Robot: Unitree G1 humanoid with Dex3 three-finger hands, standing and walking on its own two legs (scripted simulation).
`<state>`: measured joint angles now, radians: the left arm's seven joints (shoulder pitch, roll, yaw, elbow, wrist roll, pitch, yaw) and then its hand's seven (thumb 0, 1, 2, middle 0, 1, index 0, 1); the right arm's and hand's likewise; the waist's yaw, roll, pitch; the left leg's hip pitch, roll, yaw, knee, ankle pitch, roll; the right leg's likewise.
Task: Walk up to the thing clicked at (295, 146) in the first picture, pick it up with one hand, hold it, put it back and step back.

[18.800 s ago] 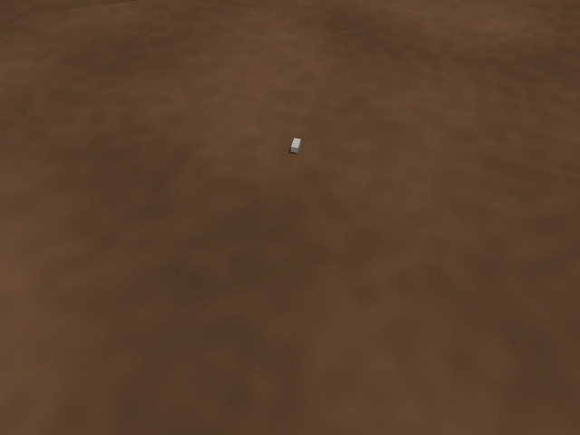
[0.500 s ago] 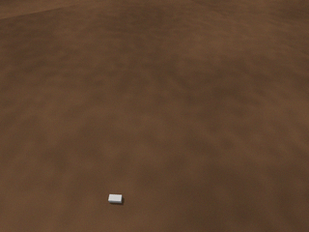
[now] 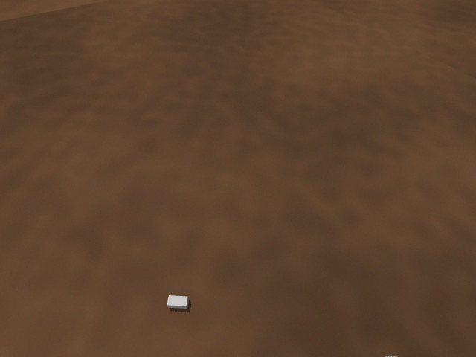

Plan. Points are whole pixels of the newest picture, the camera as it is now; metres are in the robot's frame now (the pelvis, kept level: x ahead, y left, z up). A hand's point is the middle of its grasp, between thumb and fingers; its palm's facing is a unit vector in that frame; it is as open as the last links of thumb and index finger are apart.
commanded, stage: stand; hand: left
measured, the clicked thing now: (178, 302) +0.43 +0.23 -0.77
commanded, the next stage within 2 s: none
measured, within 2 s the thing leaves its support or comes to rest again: neither
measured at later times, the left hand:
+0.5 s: hand out of the picture +0.07 +0.25 -0.16, palm faces -0.05 -0.94 -0.34, open 7.4 cm
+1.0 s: hand out of the picture +0.07 +0.25 -0.16, palm faces -0.06 -0.94 -0.34, open 7.4 cm
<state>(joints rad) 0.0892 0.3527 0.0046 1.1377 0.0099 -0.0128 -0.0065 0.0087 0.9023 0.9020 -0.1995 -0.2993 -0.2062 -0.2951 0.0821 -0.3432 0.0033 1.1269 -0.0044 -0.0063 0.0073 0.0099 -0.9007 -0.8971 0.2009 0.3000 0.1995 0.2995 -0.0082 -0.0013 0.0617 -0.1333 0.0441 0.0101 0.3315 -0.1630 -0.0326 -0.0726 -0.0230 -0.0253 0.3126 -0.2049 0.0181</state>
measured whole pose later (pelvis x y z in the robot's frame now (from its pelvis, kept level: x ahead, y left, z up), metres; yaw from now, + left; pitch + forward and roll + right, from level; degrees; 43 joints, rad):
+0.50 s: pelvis -0.01 +0.00 +0.00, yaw +0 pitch -2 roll +0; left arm 0.11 0.36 -0.01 1.13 0.01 -0.01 -0.01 0.01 0.90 0.90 -0.20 -0.30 -0.21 -0.30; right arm 0.10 -0.35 0.00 1.14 -0.01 0.00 0.01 0.01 -0.90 -0.90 0.20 0.30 0.20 0.30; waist -0.01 0.00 0.06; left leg -0.13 0.05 0.02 0.31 -0.14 -0.03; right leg -0.09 -0.02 -0.02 0.31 -0.19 0.01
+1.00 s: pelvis +0.00 +0.00 +0.00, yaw +0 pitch -2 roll +0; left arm 0.11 0.36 -0.01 1.12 0.01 -0.01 -0.01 0.01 0.90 0.90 -0.20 -0.30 -0.21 -0.30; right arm 0.10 -0.34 0.00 1.13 -0.01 0.00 0.01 0.01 -0.90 -0.90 0.20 0.30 0.20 0.30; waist -0.01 -0.01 0.06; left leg -0.13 0.05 0.02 0.32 -0.15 -0.04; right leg -0.08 -0.02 -0.02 0.32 -0.20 0.01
